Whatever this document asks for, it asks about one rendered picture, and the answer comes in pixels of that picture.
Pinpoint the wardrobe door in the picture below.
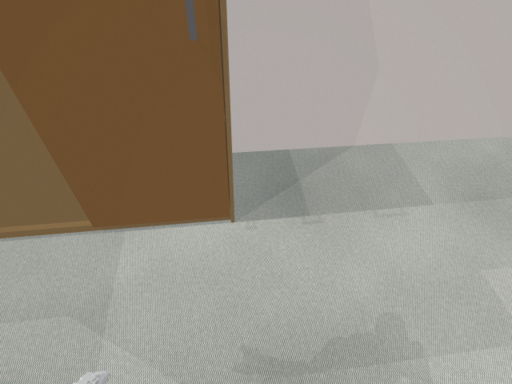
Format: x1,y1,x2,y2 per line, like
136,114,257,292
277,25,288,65
0,70,89,227
0,0,230,227

